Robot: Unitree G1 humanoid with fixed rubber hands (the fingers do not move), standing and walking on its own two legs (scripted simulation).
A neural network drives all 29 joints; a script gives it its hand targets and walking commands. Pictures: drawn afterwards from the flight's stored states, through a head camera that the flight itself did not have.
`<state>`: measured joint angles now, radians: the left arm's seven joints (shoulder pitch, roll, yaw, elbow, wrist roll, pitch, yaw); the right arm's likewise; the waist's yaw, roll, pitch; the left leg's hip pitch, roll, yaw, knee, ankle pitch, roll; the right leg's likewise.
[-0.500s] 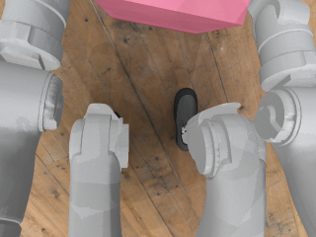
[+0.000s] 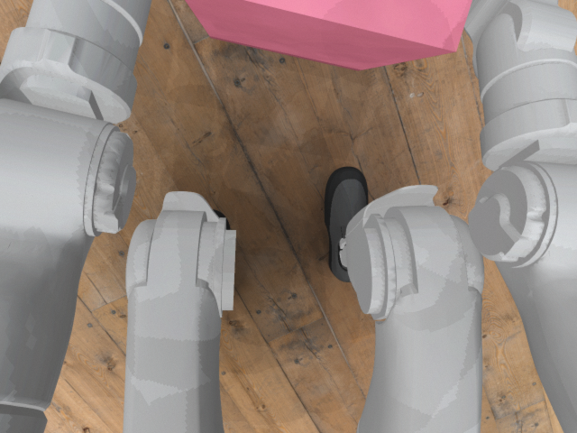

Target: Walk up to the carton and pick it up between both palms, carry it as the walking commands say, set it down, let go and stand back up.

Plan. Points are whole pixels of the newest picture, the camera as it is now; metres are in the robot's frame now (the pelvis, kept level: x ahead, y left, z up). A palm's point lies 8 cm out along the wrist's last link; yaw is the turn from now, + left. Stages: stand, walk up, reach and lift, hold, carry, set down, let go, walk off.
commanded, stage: reach and lift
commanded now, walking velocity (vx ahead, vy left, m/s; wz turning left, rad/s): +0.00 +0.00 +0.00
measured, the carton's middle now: out of the picture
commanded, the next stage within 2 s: none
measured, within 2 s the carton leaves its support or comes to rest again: leaves its support in 0.30 s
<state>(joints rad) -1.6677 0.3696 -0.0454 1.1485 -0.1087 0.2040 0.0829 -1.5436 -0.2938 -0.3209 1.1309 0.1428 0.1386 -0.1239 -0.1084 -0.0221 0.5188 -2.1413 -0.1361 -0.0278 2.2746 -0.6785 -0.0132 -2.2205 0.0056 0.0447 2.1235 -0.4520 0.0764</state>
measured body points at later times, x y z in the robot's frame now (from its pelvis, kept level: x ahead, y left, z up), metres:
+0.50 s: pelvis -0.01 +0.00 +0.01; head +0.36 -0.01 +0.25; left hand +0.60 +0.07 -0.13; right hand +0.54 -0.23 -0.14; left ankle +0.09 +0.11 -0.34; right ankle +0.15 -0.14 -0.34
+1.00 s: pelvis -0.01 +0.00 +0.04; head +0.36 -0.03 +0.28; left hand +0.61 +0.09 -0.09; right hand +0.54 -0.22 -0.11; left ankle +0.09 +0.11 -0.34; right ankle +0.15 -0.14 -0.34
